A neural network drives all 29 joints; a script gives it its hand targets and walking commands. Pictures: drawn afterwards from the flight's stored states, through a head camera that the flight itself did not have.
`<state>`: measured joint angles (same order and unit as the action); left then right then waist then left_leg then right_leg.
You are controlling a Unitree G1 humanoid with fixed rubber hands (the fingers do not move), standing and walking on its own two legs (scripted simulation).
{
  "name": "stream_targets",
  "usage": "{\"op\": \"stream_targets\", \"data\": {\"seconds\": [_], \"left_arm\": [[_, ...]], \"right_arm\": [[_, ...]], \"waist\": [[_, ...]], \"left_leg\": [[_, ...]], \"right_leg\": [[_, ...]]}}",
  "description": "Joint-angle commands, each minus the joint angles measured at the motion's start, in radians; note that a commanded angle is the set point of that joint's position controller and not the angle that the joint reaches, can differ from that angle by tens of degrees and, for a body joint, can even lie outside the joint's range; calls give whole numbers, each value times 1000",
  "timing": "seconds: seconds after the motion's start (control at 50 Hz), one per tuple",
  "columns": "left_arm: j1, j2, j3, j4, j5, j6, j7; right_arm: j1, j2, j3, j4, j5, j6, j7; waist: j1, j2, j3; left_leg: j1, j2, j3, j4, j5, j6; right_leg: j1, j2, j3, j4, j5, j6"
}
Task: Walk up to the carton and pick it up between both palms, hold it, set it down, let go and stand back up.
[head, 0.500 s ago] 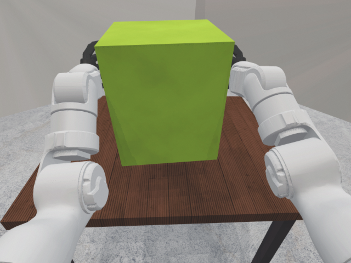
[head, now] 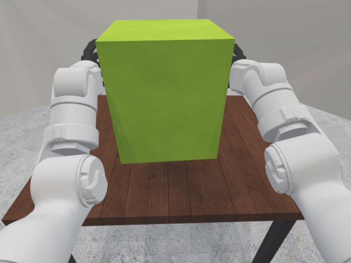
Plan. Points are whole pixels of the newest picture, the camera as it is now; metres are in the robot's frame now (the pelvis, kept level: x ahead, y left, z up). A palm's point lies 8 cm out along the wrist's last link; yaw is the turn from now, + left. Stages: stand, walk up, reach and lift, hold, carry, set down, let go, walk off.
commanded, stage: hold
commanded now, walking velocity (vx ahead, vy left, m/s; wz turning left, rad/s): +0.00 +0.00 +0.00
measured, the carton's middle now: (166, 89) +0.40 +0.01 +0.28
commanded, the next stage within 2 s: none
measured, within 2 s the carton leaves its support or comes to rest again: neither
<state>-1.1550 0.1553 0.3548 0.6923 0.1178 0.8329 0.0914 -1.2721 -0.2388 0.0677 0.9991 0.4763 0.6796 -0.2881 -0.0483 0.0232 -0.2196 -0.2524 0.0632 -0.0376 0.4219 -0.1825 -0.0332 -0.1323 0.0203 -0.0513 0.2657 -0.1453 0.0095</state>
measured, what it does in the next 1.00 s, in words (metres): stands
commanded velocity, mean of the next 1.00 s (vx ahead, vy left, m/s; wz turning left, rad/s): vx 0.00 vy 0.00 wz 0.00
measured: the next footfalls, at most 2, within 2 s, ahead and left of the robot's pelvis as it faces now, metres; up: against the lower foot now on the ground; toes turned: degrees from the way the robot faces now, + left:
none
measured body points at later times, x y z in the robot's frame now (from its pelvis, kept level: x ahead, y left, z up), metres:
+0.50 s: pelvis +0.00 +0.01 +0.00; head -0.08 +0.02 +0.44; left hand +0.40 +0.17 +0.32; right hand +0.40 -0.14 +0.32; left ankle +0.02 +0.13 -0.75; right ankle +0.00 -0.13 -0.75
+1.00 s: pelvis +0.00 +0.00 +0.00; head -0.08 +0.01 +0.44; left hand +0.40 +0.16 +0.32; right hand +0.40 -0.14 +0.32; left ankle +0.02 +0.13 -0.75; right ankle +0.00 -0.13 -0.75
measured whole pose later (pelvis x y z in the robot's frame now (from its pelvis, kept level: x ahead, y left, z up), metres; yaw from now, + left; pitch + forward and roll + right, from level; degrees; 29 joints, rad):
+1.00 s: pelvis +0.00 +0.00 +0.00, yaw +0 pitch +1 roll -2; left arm -1.13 0.16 0.34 0.67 0.10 0.83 0.09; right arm -1.25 -0.24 0.09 0.97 0.49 0.69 -0.29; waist -0.05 0.03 -0.22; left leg -0.26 0.06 -0.04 0.42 -0.18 -0.03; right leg -0.13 0.02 -0.05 0.26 -0.14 0.01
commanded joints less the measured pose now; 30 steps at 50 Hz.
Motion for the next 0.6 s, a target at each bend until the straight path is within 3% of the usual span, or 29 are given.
{"op": "stream_targets", "data": {"seconds": [0.0, 0.16, 0.26, 0.32, 0.38, 0.54, 0.58], "left_arm": [[-783, -640, -266, -132, -169, -65, -148], [-766, -692, -352, -245, -206, -56, -139], [-739, -686, -334, -262, -167, -38, -139], [-760, -674, -322, -257, -168, -35, -137], [-772, -692, -353, -270, -189, -37, -127], [-784, -681, -313, -195, -160, -37, -132], [-777, -683, -308, -177, -168, -39, -136]], "right_arm": [[-895, 678, 74, -385, 174, -51, 123], [-886, 660, 101, -508, 210, -50, 102], [-845, 656, 120, -471, 215, -35, 109], [-856, 674, 124, -458, 210, -29, 116], [-894, 684, 130, -509, 217, -38, 121], [-834, 647, 54, -335, 161, -27, 139], [-878, 657, 65, -386, 165, -39, 137]], "waist": [[-13, 8, -366], [-59, 71, -463], [-30, 80, -389], [-17, 48, -377], [-11, 48, -408], [-34, 60, -304], [-20, 48, -346]], "left_leg": [[153, -104, -7, -19, 219, -20], [230, -104, -28, 30, 370, -58], [205, -101, -25, 5, 338, -59], [189, -98, -25, -12, 283, -44], [209, -100, -21, 4, 312, -47], [153, -83, -16, -44, 178, -37], [144, -91, -15, -35, 192, -32]], "right_leg": [[95, 71, 66, -16, 182, 41], [133, 84, 63, 2, 321, 39], [130, 86, 59, 1, 265, 34], [118, 85, 58, -4, 214, 37], [107, 92, 60, 0, 228, 36], [70, 81, 69, -17, 112, 18], [92, 78, 71, -17, 133, 20]]}}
